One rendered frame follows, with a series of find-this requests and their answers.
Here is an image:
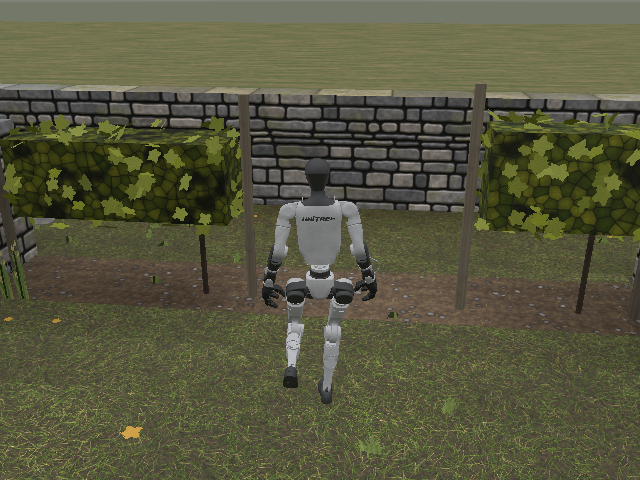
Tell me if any right robot upper arm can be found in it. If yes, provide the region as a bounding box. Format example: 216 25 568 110
339 201 366 257

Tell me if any robot left hand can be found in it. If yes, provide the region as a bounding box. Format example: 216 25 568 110
262 284 285 308

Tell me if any robot right forearm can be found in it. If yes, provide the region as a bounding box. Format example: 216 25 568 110
356 242 375 284

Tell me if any left robot upper arm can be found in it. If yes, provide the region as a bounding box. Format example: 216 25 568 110
272 202 298 259

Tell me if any robot left forearm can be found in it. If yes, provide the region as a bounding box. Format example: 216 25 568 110
263 244 282 287

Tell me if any robot right hand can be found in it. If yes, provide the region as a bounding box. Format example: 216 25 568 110
354 278 378 301

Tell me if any left robot foot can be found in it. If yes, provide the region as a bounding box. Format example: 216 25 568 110
283 366 298 388

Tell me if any robot right shin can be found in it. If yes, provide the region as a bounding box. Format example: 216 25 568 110
323 326 341 392

